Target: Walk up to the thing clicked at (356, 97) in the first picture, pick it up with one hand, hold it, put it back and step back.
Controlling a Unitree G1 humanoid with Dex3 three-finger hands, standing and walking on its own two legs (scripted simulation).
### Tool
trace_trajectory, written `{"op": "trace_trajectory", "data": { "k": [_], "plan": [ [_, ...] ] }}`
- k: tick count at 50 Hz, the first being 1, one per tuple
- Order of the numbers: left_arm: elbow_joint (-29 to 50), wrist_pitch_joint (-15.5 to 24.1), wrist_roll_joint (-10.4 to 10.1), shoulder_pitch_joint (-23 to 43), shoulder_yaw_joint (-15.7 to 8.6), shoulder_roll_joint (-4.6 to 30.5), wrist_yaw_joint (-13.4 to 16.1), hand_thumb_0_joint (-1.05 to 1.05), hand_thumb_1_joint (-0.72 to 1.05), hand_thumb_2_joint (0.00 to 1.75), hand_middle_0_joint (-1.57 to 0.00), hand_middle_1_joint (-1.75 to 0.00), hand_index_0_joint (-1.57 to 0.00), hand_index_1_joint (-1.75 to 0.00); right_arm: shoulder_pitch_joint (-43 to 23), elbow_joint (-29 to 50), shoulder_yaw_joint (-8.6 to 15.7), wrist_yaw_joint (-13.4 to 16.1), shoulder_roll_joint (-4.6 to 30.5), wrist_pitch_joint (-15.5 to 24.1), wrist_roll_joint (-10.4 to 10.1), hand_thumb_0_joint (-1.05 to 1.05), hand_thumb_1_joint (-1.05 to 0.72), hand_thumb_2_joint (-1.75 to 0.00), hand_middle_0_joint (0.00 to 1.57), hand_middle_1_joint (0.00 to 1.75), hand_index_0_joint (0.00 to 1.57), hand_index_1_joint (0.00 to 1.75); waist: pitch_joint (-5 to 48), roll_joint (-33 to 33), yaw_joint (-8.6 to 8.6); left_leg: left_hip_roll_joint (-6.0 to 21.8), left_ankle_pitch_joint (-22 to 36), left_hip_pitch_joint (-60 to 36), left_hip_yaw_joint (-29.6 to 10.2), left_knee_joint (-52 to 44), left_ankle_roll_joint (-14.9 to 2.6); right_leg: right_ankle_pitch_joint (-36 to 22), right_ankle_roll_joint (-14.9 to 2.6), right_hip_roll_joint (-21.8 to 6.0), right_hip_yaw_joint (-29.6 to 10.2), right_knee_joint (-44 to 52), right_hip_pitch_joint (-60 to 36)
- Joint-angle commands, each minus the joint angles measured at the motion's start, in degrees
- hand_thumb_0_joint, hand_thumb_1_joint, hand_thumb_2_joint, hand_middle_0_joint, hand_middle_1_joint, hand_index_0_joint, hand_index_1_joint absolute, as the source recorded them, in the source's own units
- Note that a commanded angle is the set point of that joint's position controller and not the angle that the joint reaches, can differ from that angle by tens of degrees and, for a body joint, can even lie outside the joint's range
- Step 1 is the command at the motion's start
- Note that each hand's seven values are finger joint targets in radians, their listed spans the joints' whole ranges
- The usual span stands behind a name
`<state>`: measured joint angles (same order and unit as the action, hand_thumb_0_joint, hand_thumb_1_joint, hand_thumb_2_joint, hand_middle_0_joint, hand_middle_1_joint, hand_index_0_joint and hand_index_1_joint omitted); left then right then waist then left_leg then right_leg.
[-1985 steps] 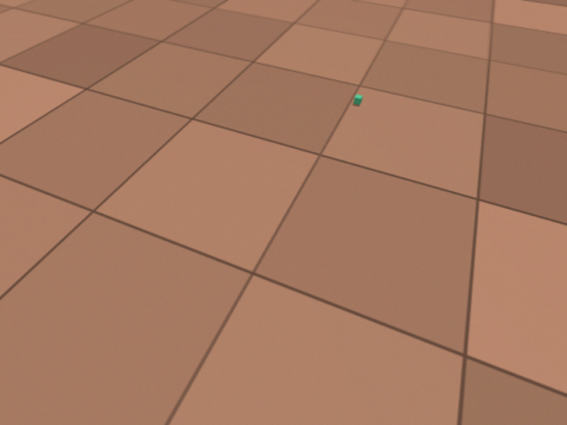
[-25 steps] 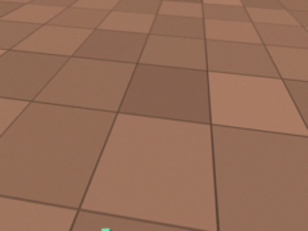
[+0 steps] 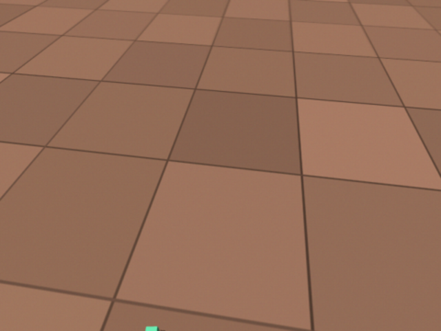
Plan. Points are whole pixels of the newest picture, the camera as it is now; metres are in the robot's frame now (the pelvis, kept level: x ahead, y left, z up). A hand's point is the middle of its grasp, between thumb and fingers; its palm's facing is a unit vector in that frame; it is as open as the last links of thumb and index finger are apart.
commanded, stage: stand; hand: left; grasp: from above
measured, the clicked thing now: out of the picture +0.30 +0.27 -0.76
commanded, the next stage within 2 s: step back in 1.36 s
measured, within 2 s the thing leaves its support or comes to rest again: neither
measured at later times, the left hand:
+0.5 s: hand out of the picture +0.09 +0.22 -0.16, palm faces +0.01 -0.95 -0.32, open 7.4 cm
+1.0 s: hand out of the picture +0.10 +0.23 -0.15, palm faces +0.00 -0.94 -0.35, open 7.4 cm
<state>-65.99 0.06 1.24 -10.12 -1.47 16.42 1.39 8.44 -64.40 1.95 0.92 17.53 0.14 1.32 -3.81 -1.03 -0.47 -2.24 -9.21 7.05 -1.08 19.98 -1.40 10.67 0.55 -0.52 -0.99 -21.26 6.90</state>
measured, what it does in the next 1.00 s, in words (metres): stands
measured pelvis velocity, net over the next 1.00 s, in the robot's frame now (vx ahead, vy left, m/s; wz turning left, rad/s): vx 0.02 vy -0.02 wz -0.01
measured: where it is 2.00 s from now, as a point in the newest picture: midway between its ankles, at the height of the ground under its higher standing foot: outside the picture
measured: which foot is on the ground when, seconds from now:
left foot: down 0.00-1.00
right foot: down 0.00-1.00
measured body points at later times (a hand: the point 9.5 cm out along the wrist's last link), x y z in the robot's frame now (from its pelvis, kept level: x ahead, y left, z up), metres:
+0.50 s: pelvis +0.02 -0.02 +0.00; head +0.02 -0.02 +0.45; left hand +0.09 +0.27 -0.13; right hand +0.08 -0.30 -0.14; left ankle +0.02 +0.10 -0.75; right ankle +0.01 -0.12 -0.75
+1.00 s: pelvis +0.02 -0.02 +0.00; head +0.02 -0.03 +0.45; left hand +0.10 +0.27 -0.13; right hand +0.09 -0.31 -0.14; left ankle +0.02 +0.10 -0.75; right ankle +0.01 -0.12 -0.75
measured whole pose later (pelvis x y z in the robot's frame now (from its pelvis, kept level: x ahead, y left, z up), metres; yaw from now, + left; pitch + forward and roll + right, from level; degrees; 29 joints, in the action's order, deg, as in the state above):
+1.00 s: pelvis +0.02 -0.02 +0.00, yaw -1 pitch -3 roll +0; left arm -65.9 0.6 0.5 -5.7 -1.2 18.3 0.7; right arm 6.5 -65.4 0.6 0.7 18.7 0.7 0.9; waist -3.1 -0.8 0.2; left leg -0.2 -9.4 4.7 -1.1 17.1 0.3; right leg 10.4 -1.1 1.4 -1.0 -18.1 4.7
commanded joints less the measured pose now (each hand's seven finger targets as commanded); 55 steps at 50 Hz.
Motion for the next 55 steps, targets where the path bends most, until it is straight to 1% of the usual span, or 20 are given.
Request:
{"op": "trace_trajectory", "data": {
  "k": [1,4,7,9,10,12,13,14,17,20,23,26,28,30,36,38,42,49,51,55],
  "plan": [
    [2.9,1.3,0.0,2.5,-2.1,10.7,0.5,0.0,0.9,0.9,-0.2,-0.3,-0.2,-0.3,-2.3,3.0,1.4,0.7,10.1,1.6,-0.2,0.0,-0.9,-0.9,0.2,0.3,0.2,0.3,3.1,1.7,0.25,7.7,1.9,-1.4,-6.5,-3.8,-0.78,-3.4,-1.69,-6.0,-5.5,4.6,0.7],
    [2.8,1.3,-0.2,2.9,-2.2,11.0,0.4,0.0,0.9,0.9,-0.2,-0.3,-0.2,-0.3,-1.6,2.5,1.1,0.6,10.0,1.5,-0.2,0.0,-0.9,-0.9,0.2,0.3,0.2,0.3,2.9,1.7,0.49,7.6,2.2,-1.5,-6.0,-4.2,-0.39,-3.1,-1.62,-5.7,-5.6,5.1,0.6],
    [2.8,1.4,-0.2,3.4,-2.0,10.7,0.5,0.0,0.9,0.9,-0.2,-0.3,-0.2,-0.3,-2.1,2.4,0.9,0.7,10.4,1.5,-0.3,0.0,-0.9,-0.9,0.2,0.3,0.2,0.3,4.0,1.5,0.37,7.9,6.8,-2.3,-5.6,-3.3,-0.37,-7.9,-1.63,-6.1,-5.6,4.9,-1.1],
    [2.5,1.2,-0.2,3.6,-2.0,10.6,0.5,0.0,0.9,0.9,-0.2,-0.3,-0.2,-0.3,-2.0,2.0,0.6,0.8,9.6,1.4,-0.3,0.0,-0.9,-0.9,0.2,0.3,0.2,0.3,2.7,2.1,0.35,7.7,5.3,-1.2,-5.6,-3.9,-0.09,-6.0,-1.57,-5.7,-5.3,5.2,-0.8],
    [2.4,1.2,-0.3,3.6,-2.0,10.5,0.5,0.0,0.9,0.9,-0.2,-0.3,-0.2,-0.3,-2.3,1.9,0.6,0.8,9.8,1.4,-0.3,0.0,-0.9,-0.9,0.2,0.3,0.2,0.3,3.4,1.5,0.22,7.8,5.7,-2.1,-5.4,-3.7,-0.31,-7.1,-1.67,-6.0,-5.7,5.3,-1.0],
    [2.4,1.2,-0.4,3.9,-2.1,11.0,0.4,0.0,0.9,0.9,-0.2,-0.3,-0.2,-0.3,-2.5,1.9,0.6,0.8,10.3,1.3,-0.2,0.0,-0.9,-0.9,0.2,0.3,0.2,0.3,2.0,1.7,0.15,7.8,3.7,-0.6,-5.6,-4.3,-0.19,-5.2,-1.48,-5.8,-5.6,5.8,-0.9],
    [2.0,1.1,-0.3,3.7,-2.0,10.4,0.4,0.0,0.9,0.9,-0.2,-0.3,-0.2,-0.3,-2.5,1.7,0.4,0.8,9.4,1.2,-0.4,0.0,-0.9,-0.9,0.2,0.3,0.2,0.3,2.0,2.2,0.13,7.6,2.3,-0.6,-5.5,-4.5,-0.13,-3.5,-1.49,-5.6,-5.4,6.2,-0.5],
    [2.3,1.1,-0.3,4.1,-2.2,11.0,0.4,0.0,0.9,0.9,-0.2,-0.3,-0.2,-0.3,-2.4,1.9,0.6,0.8,10.2,1.3,-0.2,0.0,-0.9,-0.9,0.2,0.3,0.2,0.3,2.9,1.5,0.22,7.9,4.4,-1.9,-5.4,-4.3,-0.11,-5.4,-1.68,-6.0,-5.8,5.9,-0.7],
    [2.5,1.3,-0.3,5.2,-2.4,11.6,0.4,0.0,0.9,0.9,-0.2,-0.3,-0.2,-0.3,-2.9,1.9,0.6,0.8,10.4,1.5,-0.3,0.0,-0.9,-0.9,0.2,0.3,0.2,0.3,2.8,1.5,0.32,8.1,5.0,-1.2,-5.5,-4.4,0.1,-6.1,-1.7,-5.8,-5.6,5.8,-1.2],
    [2.9,1.5,-0.4,5.3,-2.6,12.0,0.3,0.0,0.9,0.9,-0.2,-0.3,-0.2,-0.3,-3.0,1.9,0.9,0.8,11.3,1.7,-0.3,0.0,-0.9,-0.9,0.2,0.3,0.2,0.3,4.1,1.2,0.28,8.5,8.2,-2.6,-5.3,-4.0,0.2,-9.4,-1.68,-6.0,-5.6,5.3,-1.7],
    [2.9,1.4,-0.4,5.8,-2.5,12.0,0.2,0.0,0.9,0.9,-0.2,-0.3,-0.2,-0.3,-3.1,1.9,0.8,0.8,10.9,1.8,-0.4,0.0,-0.9,-0.9,0.2,0.3,0.2,0.3,4.1,1.0,0.3,8.6,7.4,-2.4,-5.3,-4.0,0.17,-8.7,-1.67,-6.0,-5.5,5.6,-1.8],
    [3.2,1.5,-0.5,6.8,-2.7,12.1,0.2,0.0,0.9,0.9,-0.2,-0.3,-0.2,-0.3,-3.3,2.0,0.8,0.9,11.1,1.8,-0.3,0.0,-0.9,-0.9,0.2,0.3,0.2,0.3,5.5,1.1,0.49,8.9,9.0,-3.2,-5.1,-4.0,0.11,-10.7,-1.72,-6.2,-5.6,5.1,-2.7],
    [2.8,1.4,-0.4,6.3,-2.5,12.0,0.1,0.0,0.9,0.9,-0.2,-0.3,-0.2,-0.3,-3.4,1.9,0.7,0.8,11.2,1.7,-0.3,0.0,-0.9,-0.9,0.2,0.3,0.2,0.3,4.1,1.6,0.35,8.6,5.4,-2.5,-5.3,-4.4,0.12,-7.3,-1.59,-5.9,-5.7,6.2,-1.7],
    [3.0,1.4,-0.4,6.7,-2.4,12.0,0.1,0.0,0.9,0.9,-0.2,-0.3,-0.2,-0.3,-3.5,1.8,0.7,0.7,11.4,1.7,-0.3,0.0,-0.9,-0.9,0.2,0.3,0.2,0.3,3.9,1.7,0.35,8.7,5.5,-2.4,-5.2,-4.5,0.26,-7.0,-1.67,-5.9,-5.6,6.2,-1.5],
    [3.5,1.6,-0.6,7.5,-2.5,13.1,0.0,0.0,0.9,0.9,-0.2,-0.3,-0.2,-0.3,-3.2,2.0,0.7,0.6,12.2,1.8,-0.3,0.0,-0.9,-0.9,0.2,0.3,0.2,0.3,5.5,0.5,0.78,9.0,8.0,-2.9,-5.0,-4.4,0.29,-9.9,-1.88,-6.2,-5.8,5.7,-2.6],
    [3.2,1.6,-0.6,6.9,-2.3,12.6,0.0,0.0,0.9,0.9,-0.2,-0.3,-0.2,-0.3,-4.1,2.0,0.8,0.6,12.3,1.8,-0.4,0.0,-0.9,-0.9,0.2,0.3,0.2,0.3,5.5,0.5,0.4,9.2,9.5,-3.7,-5.1,-4.0,0.12,-11.3,-1.83,-6.2,-5.6,5.5,-2.8],
    [3.3,1.5,-0.7,7.4,-2.3,13.3,-0.1,0.0,0.9,0.9,-0.2,-0.3,-0.2,-0.3,-3.4,1.8,0.5,0.6,12.2,1.8,-0.4,0.0,-0.9,-0.9,0.2,0.3,0.2,0.3,4.5,1.1,0.61,9.1,6.2,-2.5,-5.1,-5.2,0.3,-7.8,-1.97,-5.9,-5.6,6.0,-1.9],
    [3.3,1.7,-0.5,6.6,-2.0,13.7,-0.2,0.0,0.9,0.9,-0.2,-0.3,-0.2,-0.3,-4.1,2.1,0.6,0.4,12.4,1.7,-0.4,0.0,-0.9,-0.9,0.2,0.3,0.2,0.3,3.4,1.8,0.44,9.2,5.4,-2.9,-5.2,-5.2,0.23,-6.0,-1.88,-5.9,-5.7,6.7,-0.6],
    [3.4,1.7,-0.6,6.9,-2.1,14.0,-0.3,0.0,0.9,0.9,-0.2,-0.3,-0.2,-0.3,-3.4,2.0,0.4,0.2,12.4,1.6,-0.4,0.0,-0.9,-0.9,0.2,0.3,0.2,0.3,3.0,1.6,0.66,8.8,2.5,-1.4,-5.1,-5.5,0.14,-3.7,-1.8,-5.9,-6.3,7.4,-0.7],
    [3.6,1.7,-0.7,7.1,-2.1,14.1,-0.3,0.0,0.9,0.9,-0.2,-0.3,-0.2,-0.3,-3.6,2.1,0.4,0.3,12.6,1.9,-0.4,0.0,-0.9,-0.9,0.2,0.3,0.2,0.3,4.7,0.8,0.64,9.2,4.1,-2.4,-5.3,-5.7,0.2,-5.8,-2.14,-6.0,-6.2,6.4,-1.5]
  ]
}}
